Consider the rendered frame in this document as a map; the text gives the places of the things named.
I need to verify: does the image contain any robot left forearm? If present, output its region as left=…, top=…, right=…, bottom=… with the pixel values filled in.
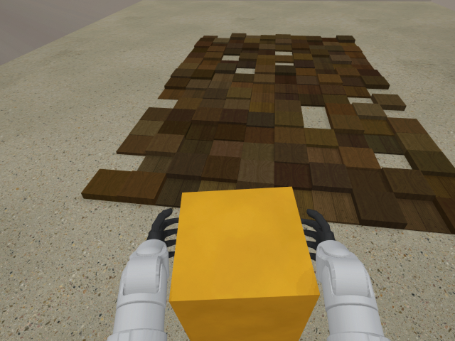
left=107, top=239, right=169, bottom=341

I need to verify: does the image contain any robot left hand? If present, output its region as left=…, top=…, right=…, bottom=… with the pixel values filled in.
left=147, top=208, right=179, bottom=258

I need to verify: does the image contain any carton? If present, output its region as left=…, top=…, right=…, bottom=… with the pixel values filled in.
left=169, top=187, right=320, bottom=341

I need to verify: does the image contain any robot right forearm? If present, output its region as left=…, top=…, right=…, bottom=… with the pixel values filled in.
left=316, top=240, right=391, bottom=341

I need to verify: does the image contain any robot right hand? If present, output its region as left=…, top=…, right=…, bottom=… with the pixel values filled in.
left=300, top=209, right=335, bottom=261

